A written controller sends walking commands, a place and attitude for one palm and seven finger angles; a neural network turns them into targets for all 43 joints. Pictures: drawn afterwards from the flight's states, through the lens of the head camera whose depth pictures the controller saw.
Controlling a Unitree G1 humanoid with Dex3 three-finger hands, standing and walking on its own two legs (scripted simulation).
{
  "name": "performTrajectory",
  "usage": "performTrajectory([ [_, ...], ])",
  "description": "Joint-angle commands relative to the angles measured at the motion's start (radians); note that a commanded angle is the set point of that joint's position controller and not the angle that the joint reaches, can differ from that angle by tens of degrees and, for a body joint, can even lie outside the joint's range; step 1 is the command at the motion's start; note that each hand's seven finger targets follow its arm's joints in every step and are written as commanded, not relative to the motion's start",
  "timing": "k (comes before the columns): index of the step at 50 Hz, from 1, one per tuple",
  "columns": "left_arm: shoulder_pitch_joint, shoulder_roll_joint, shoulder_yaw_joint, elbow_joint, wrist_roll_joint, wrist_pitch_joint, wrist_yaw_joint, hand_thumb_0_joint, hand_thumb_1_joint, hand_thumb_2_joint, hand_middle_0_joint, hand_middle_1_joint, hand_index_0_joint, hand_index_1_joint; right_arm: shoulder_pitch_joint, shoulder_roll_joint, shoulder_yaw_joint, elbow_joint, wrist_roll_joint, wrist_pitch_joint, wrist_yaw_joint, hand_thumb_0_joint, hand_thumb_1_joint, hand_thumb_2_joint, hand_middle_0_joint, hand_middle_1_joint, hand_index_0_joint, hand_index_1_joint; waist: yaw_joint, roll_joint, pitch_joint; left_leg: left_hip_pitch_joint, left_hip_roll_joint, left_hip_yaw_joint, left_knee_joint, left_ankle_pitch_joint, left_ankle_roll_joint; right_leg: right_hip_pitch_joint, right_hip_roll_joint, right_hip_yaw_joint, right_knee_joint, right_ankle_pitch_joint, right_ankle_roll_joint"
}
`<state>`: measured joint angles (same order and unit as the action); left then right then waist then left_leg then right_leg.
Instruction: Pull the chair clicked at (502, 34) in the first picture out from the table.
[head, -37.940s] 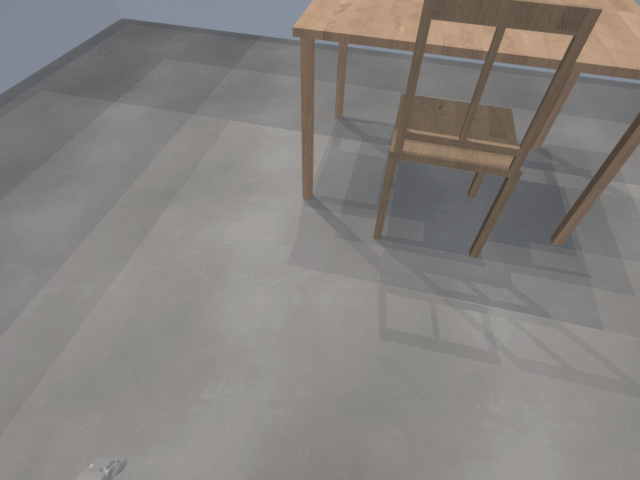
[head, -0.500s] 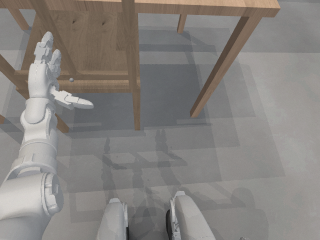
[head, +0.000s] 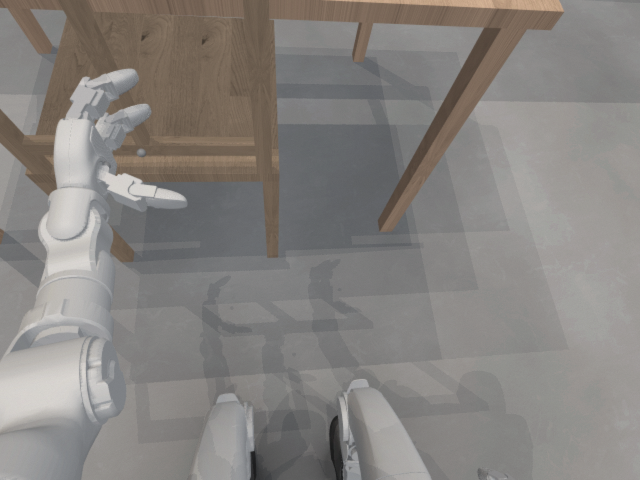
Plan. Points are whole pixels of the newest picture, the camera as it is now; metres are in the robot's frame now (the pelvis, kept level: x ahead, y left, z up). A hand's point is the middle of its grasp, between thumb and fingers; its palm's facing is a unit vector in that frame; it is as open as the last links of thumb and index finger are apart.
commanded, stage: hook a spindle and tug to test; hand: left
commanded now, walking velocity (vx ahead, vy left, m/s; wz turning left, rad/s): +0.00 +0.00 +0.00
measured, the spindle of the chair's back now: (99, 53) +0.62 +0.23 +0.06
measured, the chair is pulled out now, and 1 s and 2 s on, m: -0.10 -0.10 -0.10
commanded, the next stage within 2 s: open the thumb and straighten the fingers in 1.10 s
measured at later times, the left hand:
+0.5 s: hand (136, 156) +0.49 +0.18 +0.04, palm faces +0.01 -1.00 -0.02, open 5.2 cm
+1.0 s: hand (136, 181) +0.46 +0.18 +0.03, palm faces -0.01 -1.00 -0.02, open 4.4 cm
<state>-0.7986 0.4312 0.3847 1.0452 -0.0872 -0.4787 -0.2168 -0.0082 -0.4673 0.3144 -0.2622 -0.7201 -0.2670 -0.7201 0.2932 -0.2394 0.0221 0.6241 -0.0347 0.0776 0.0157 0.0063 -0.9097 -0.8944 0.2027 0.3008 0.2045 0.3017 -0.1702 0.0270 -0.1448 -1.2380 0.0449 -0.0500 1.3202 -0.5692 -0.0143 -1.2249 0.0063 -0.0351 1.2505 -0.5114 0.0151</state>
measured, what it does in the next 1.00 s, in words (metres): stands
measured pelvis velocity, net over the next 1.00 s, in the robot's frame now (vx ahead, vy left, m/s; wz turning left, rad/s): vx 0.00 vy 0.01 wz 0.01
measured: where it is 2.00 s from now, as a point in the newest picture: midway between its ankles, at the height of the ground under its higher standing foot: outside the picture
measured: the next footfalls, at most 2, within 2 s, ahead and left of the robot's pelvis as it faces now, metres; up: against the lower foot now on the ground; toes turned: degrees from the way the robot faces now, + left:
none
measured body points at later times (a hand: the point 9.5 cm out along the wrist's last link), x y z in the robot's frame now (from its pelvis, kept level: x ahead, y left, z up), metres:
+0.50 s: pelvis +0.00 +0.00 +0.00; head +0.16 +0.03 +0.43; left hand +0.48 +0.24 +0.04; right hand +0.04 -0.26 -0.11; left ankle +0.02 +0.12 -0.61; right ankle +0.04 -0.13 -0.61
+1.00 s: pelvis +0.00 +0.01 +0.01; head +0.14 +0.03 +0.43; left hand +0.45 +0.24 +0.04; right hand +0.07 -0.25 -0.11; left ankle +0.02 +0.12 -0.61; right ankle +0.04 -0.13 -0.61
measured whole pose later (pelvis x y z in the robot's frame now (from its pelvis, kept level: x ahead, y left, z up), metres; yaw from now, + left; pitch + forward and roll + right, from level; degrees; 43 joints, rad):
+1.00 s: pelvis +0.00 +0.01 +0.01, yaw +0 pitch +26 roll -3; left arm -0.64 0.35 0.32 0.91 -0.12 -0.48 -0.22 0.02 0.90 0.90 -0.50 -1.45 -0.50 -1.45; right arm 0.28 -0.23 0.01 0.62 -0.02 0.06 0.02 0.01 -0.91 -0.89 0.20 0.30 0.20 0.30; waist -0.13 0.02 -0.16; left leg -1.18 0.04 -0.05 1.29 -0.57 -0.01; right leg -1.16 0.00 -0.03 1.22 -0.51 0.02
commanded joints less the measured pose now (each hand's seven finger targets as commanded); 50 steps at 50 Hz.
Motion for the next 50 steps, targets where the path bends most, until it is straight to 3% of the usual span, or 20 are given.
performTrajectory([
  [1,-0.367,0.202,0.008,-0.247,-0.02,-0.07,0.002,0.0,-0.164,0.444,-0.43,-1.231,-0.43,-1.231,0.163,-0.177,-0.067,-0.051,-0.002,-0.008,-0.013,0.0,-0.9,-0.9,0.2,0.3,0.2,0.3,0.003,0.144,-0.571,0.433,-0.03,-0.003,-0.148,0.45,0.021,0.284,0.028,-0.001,-0.139,0.329,-0.032],
  [3,-0.336,0.178,-0.001,-0.212,-0.024,-0.057,0.003,0.0,-0.052,0.492,-0.465,-1.34,-0.465,-1.34,0.166,-0.178,-0.068,-0.05,0.0,-0.007,-0.011,0.0,-0.9,-0.9,0.2,0.3,0.2,0.3,-0.007,0.094,-0.534,0.405,-0.029,-0.004,-0.15,0.427,0.024,0.281,0.03,-0.004,-0.144,0.317,-0.031],
  [5,-0.36,0.176,-0.004,-0.211,-0.023,-0.051,0.006,0.0,0.06,0.54,-0.5,-1.45,-0.5,-1.45,0.165,-0.178,-0.068,-0.048,0.001,-0.005,-0.011,0.0,-0.9,-0.9,0.2,0.3,0.2,0.3,-0.008,0.11,-0.525,0.388,-0.032,0.003,-0.148,0.402,0.026,0.278,0.028,0.001,-0.15,0.306,-0.027],
  [8,-0.385,0.216,0.025,-0.226,-0.018,-0.061,0.018,0.0,0.228,0.612,-0.5,-1.45,-0.5,-1.45,0.169,-0.181,-0.067,-0.049,-0.003,-0.008,-0.014,0.0,-0.9,-0.9,0.2,0.3,0.2,0.3,-0.003,0.113,-0.52,0.382,-0.032,0.0,-0.15,0.393,0.026,0.277,0.028,0.004,-0.145,0.294,-0.03],
  [10,-0.378,0.209,0.021,-0.243,-0.016,-0.073,0.019,0.0,0.34,0.66,-0.5,-1.45,-0.5,-1.45,0.167,-0.178,-0.069,-0.048,-0.004,-0.01,-0.013,0.0,-0.9,-0.9,0.2,0.3,0.2,0.3,0.0,0.137,-0.547,0.419,-0.031,-0.002,-0.15,0.431,0.022,0.275,0.027,0.0,-0.142,0.315,-0.032],
  [13,-0.352,0.192,0.009,-0.226,-0.019,-0.073,0.016,0.0,0.508,0.732,-0.5,-1.45,-0.5,-1.45,0.168,-0.177,-0.068,-0.048,-0.004,-0.009,-0.009,0.0,-0.9,-0.9,0.2,0.3,0.2,0.3,-0.005,0.104,-0.538,0.406,-0.031,0.0,-0.149,0.429,0.024,0.285,0.03,0.0,-0.142,0.321,-0.031],
  [16,-0.351,0.237,0.044,-0.228,-0.017,-0.07,0.01,0.0,0.676,0.804,-0.5,-1.45,-0.5,-1.45,0.169,-0.18,-0.068,-0.052,-0.003,-0.007,-0.012,0.0,-0.9,-0.9,0.2,0.3,0.2,0.3,0.006,0.112,-0.543,0.377,-0.033,0.008,-0.148,0.417,0.026,0.314,0.027,0.008,-0.143,0.332,-0.029],
  [20,-0.314,0.211,0.03,-0.247,-0.028,-0.065,0.0,0.0,0.9,0.9,-0.5,-1.45,-0.5,-1.45,0.163,-0.177,-0.069,-0.059,0.0,-0.005,-0.008,0.0,-0.9,-0.9,0.2,0.3,0.2,0.3,0.012,0.112,-0.549,0.396,-0.033,0.006,-0.153,0.44,0.023,0.325,0.028,0.004,-0.144,0.349,-0.03],
  [23,-0.32,0.157,-0.013,-0.26,-0.038,-0.063,-0.007,0.0,0.9,0.9,-0.5,-1.45,-0.5,-1.45,0.158,-0.173,-0.071,-0.057,0.004,-0.008,-0.006,0.0,-0.9,-0.9,0.2,0.3,0.2,0.3,-0.001,0.123,-0.521,0.42,-0.031,0.003,-0.157,0.429,0.023,0.284,0.03,0.0,-0.153,0.323,-0.031],
  [24,-0.3,0.188,0.015,-0.269,-0.038,-0.063,-0.006,0.0,0.9,0.9,-0.5,-1.45,-0.5,-1.45,0.159,-0.179,-0.073,-0.059,0.003,-0.009,-0.007,0.0,-0.9,-0.9,0.2,0.3,0.2,0.3,0.011,0.108,-0.546,0.419,-0.031,0.002,-0.16,0.432,0.021,0.306,0.028,-0.002,-0.15,0.326,-0.031],
  [28,-0.303,0.158,-0.012,-0.274,-0.041,-0.063,-0.009,0.0,0.9,0.9,-0.5,-1.45,-0.5,-1.45,0.153,-0.174,-0.073,-0.055,0.006,-0.012,-0.01,0.0,-0.9,-0.9,0.2,0.3,0.2,0.3,0.0,0.109,-0.509,0.41,-0.032,0.004,-0.162,0.411,0.023,0.286,0.028,0.0,-0.154,0.31,-0.031],
  [32,-0.255,0.181,0.011,-0.302,-0.043,-0.073,-0.007,0.0,0.9,0.9,-0.5,-1.45,-0.5,-1.45,0.141,-0.174,-0.075,-0.062,0.007,-0.017,-0.012,0.0,-0.9,-0.9,0.2,0.3,0.2,0.3,0.021,0.096,-0.534,0.41,-0.033,0.006,-0.167,0.416,0.021,0.32,0.027,0.002,-0.155,0.319,-0.032],
  [34,-0.262,0.142,-0.021,-0.299,-0.044,-0.074,-0.008,0.0,0.9,0.9,-0.5,-1.45,-0.5,-1.45,0.133,-0.171,-0.073,-0.057,0.008,-0.021,-0.009,0.0,-0.9,-0.9,0.2,0.3,0.2,0.3,0.012,0.13,-0.513,0.431,-0.033,0.004,-0.167,0.409,0.018,0.276,0.027,-0.002,-0.157,0.296,-0.032],
  [37,-0.228,0.164,0.003,-0.304,-0.05,-0.072,-0.008,0.0,0.9,0.9,-0.5,-1.45,-0.5,-1.45,0.128,-0.174,-0.075,-0.064,0.01,-0.023,-0.013,0.0,-0.9,-0.9,0.2,0.3,0.2,0.3,0.02,0.093,-0.509,0.401,-0.036,0.009,-0.17,0.395,0.022,0.314,0.026,0.003,-0.161,0.302,-0.031],
  [39,-0.242,0.174,-0.001,-0.34,-0.047,-0.079,-0.012,0.0,0.9,0.9,-0.5,-1.45,-0.5,-1.45,0.124,-0.174,-0.073,-0.065,0.01,-0.026,-0.013,0.0,-0.9,-0.9,0.2,0.3,0.2,0.3,0.026,0.138,-0.526,0.431,-0.033,0.004,-0.173,0.41,0.016,0.297,0.024,0.0,-0.152,0.299,-0.035],
  [42,-0.188,0.12,-0.034,-0.361,-0.055,-0.071,-0.01,0.0,0.9,0.9,-0.5,-1.45,-0.5,-1.45,0.117,-0.173,-0.078,-0.071,0.013,-0.029,-0.011,0.0,-0.9,-0.9,0.2,0.3,0.2,0.3,0.032,0.136,-0.526,0.48,-0.029,-0.005,-0.184,0.443,0.009,0.274,0.027,-0.013,-0.156,0.293,-0.038],
  [43,-0.204,0.083,-0.066,-0.364,-0.061,-0.068,-0.011,0.0,0.9,0.9,-0.5,-1.45,-0.5,-1.45,0.118,-0.169,-0.078,-0.069,0.013,-0.032,-0.01,0.0,-0.9,-0.9,0.2,0.3,0.2,0.3,0.016,0.138,-0.514,0.489,-0.028,-0.005,-0.182,0.444,0.011,0.256,0.03,-0.014,-0.158,0.292,-0.038],
  [45,-0.208,0.092,-0.057,-0.34,-0.058,-0.061,-0.003,0.0,0.9,0.9,-0.5,-1.45,-0.5,-1.45,0.115,-0.171,-0.078,-0.064,0.015,-0.034,-0.012,0.0,-0.9,-0.9,0.2,0.3,0.2,0.3,0.014,0.09,-0.483,0.441,-0.032,-0.005,-0.184,0.396,0.016,0.272,0.029,-0.012,-0.165,0.273,-0.033],
  [49,-0.179,0.118,-0.03,-0.352,-0.05,-0.07,0.008,0.0,0.9,0.9,-0.5,-1.45,-0.5,-1.45,0.111,-0.168,-0.078,-0.071,0.013,-0.04,-0.015,0.0,-0.9,-0.9,0.2,0.3,0.2,0.3,0.036,0.103,-0.497,0.436,-0.035,-0.001,-0.187,0.388,0.013,0.285,0.026,-0.008,-0.157,0.268,-0.037],
  [50,-0.198,0.101,-0.045,-0.357,-0.051,-0.071,0.01,0.0,0.9,0.9,-0.5,-1.45,-0.5,-1.45,0.105,-0.165,-0.077,-0.068,0.011,-0.042,-0.015,0.0,-0.9,-0.9,0.2,0.3,0.2,0.3,0.024,0.103,-0.488,0.43,-0.036,0.003,-0.182,0.388,0.016,0.283,0.025,-0.005,-0.161,0.277,-0.034],
])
